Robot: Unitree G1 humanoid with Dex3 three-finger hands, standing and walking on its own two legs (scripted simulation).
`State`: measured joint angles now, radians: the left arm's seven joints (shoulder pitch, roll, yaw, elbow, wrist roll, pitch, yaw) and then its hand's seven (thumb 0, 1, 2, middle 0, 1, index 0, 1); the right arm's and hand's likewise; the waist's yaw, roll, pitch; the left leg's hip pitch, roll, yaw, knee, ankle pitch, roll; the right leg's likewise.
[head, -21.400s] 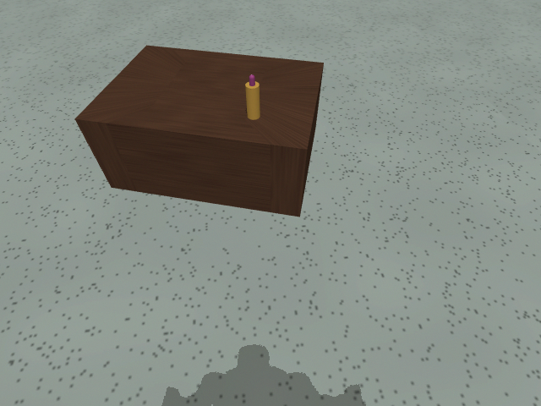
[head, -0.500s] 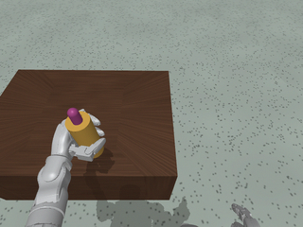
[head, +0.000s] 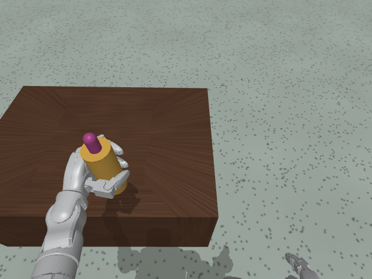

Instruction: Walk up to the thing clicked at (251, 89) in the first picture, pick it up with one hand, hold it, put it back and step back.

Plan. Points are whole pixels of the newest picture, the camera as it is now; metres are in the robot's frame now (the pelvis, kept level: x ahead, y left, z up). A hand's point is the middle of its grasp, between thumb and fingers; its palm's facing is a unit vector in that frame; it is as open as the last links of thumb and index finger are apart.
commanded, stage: hold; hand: left
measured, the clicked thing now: (103, 163) +0.33 +0.17 +0.08
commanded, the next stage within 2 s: crouch in 0.20 s
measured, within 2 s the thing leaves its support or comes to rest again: neither
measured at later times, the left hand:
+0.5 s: hand (113, 172) +0.33 +0.16 +0.04, palm faces -0.08 -1.00 +0.00, open 7.6 cm
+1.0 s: hand (136, 161) +0.44 +0.14 -0.09, palm faces -0.09 -1.00 -0.02, open 7.6 cm
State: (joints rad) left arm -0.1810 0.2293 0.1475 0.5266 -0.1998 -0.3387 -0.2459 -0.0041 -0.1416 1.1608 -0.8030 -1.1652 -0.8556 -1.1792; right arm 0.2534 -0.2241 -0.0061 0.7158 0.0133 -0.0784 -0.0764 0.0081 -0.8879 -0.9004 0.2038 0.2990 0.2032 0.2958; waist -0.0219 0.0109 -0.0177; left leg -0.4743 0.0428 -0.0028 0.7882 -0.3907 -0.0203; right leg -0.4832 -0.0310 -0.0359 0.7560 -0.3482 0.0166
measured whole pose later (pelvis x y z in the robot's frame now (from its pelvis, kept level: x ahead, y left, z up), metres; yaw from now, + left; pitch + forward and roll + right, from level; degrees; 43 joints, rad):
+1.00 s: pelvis -0.04 +0.00 -0.11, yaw -1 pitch +25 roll -2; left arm -0.76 0.35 0.28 1.12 -0.11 -0.54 -0.22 -0.01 -0.15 1.17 -0.82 -1.14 -0.87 -1.16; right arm 0.33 -0.24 0.00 0.75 -0.05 -0.07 0.00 0.01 -0.89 -0.90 0.20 0.30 0.20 0.30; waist -0.14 0.03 -0.12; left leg -1.24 0.05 -0.04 1.36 -0.55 -0.02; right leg -1.24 -0.03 -0.04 1.30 -0.50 0.01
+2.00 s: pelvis -0.05 +0.00 -0.21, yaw -2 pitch +36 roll -3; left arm -1.02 0.47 0.36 1.24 -0.02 -0.51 -0.17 0.00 -0.15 1.17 -0.82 -1.14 -0.87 -1.15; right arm 0.28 -0.26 0.04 0.70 -0.06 -0.02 0.04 0.00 -0.90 -0.90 0.20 0.30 0.20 0.30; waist -0.22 0.03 -0.16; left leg -1.73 0.04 -0.06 1.75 -0.65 -0.02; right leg -1.73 -0.03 -0.03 1.70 -0.59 0.01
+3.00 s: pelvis -0.07 +0.00 -0.28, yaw -1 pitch +36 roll -3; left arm -1.12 0.49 0.36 1.21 -0.01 -0.44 -0.16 -0.01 -0.08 0.83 -0.89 -0.97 -0.93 -0.96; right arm 0.25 -0.27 0.04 0.65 -0.06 0.01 0.03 0.00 -0.90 -0.89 0.20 0.30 0.20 0.30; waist -0.22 0.04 -0.14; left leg -1.94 0.02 -0.06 1.97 -0.67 -0.02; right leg -1.94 -0.05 -0.02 1.92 -0.62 0.02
